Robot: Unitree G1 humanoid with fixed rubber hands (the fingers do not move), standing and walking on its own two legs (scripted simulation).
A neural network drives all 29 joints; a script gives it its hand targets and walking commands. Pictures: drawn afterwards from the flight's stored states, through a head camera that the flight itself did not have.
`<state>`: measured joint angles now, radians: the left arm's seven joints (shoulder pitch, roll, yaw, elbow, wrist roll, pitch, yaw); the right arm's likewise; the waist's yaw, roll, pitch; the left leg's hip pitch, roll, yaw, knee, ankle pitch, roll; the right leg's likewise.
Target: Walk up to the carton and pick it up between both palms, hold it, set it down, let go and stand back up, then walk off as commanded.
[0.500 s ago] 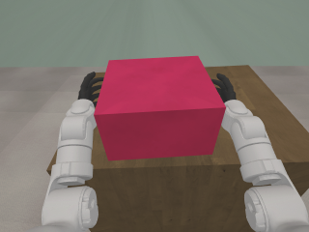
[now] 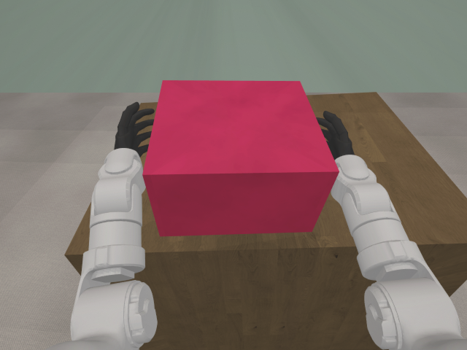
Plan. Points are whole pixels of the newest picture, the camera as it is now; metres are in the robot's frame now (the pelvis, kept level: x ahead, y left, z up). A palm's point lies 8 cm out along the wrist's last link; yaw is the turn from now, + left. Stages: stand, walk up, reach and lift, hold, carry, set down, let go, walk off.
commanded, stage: set down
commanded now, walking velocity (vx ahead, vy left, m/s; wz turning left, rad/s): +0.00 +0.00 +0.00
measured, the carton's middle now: (234, 153) +0.41 +0.03 +0.16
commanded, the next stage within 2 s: none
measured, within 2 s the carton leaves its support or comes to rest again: neither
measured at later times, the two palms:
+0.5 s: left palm (139, 153) +0.40 +0.20 +0.17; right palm (331, 157) +0.42 -0.15 +0.14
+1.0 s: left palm (150, 166) +0.41 +0.19 +0.13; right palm (331, 168) +0.42 -0.16 +0.11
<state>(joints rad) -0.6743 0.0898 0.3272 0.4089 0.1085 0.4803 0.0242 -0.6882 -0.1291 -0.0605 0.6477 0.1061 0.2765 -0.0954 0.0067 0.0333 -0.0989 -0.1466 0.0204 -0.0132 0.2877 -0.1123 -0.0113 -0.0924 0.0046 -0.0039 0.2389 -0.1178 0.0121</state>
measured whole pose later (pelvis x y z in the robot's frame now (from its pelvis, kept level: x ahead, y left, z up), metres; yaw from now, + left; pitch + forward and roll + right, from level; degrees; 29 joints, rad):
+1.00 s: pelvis +0.03 +0.00 +0.00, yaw +0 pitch +1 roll -1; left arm -0.64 0.04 0.36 0.56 0.15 0.22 0.02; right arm -0.69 -0.11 -0.14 0.84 -0.04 0.02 -0.04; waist 0.01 0.03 -0.02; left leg -0.14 0.02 -0.01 0.28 -0.14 -0.01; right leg -0.08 0.00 -0.01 0.21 -0.14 0.01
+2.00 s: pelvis +0.05 -0.01 +0.00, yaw +0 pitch +10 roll +0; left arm -0.73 0.03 0.40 0.86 0.15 -0.03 0.05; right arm -0.73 -0.13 -0.25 1.01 -0.11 -0.14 -0.01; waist 0.02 0.03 -0.08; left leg -0.31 0.03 -0.01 0.28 -0.15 -0.02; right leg -0.27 0.02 -0.01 0.25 -0.16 0.01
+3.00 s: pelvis +0.04 -0.01 +0.00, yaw -1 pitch +15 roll +0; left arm -0.74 0.03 0.43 1.03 0.15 -0.24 0.07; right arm -0.79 -0.14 -0.33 1.15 -0.19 -0.29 0.01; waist 0.03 0.03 -0.11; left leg -0.43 0.03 -0.01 0.31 -0.15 -0.02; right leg -0.39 0.02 -0.01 0.28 -0.16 0.00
